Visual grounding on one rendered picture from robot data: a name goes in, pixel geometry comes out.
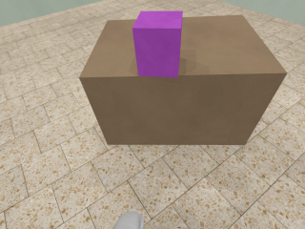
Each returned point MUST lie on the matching robot left thigh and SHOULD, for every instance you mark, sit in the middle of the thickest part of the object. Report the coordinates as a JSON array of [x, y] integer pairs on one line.
[[130, 220]]

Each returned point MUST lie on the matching carton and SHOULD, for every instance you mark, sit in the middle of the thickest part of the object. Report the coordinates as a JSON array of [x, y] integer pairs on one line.
[[157, 42]]

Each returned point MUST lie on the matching pedestal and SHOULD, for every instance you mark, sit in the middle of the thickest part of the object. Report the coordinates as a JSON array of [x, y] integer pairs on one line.
[[227, 77]]

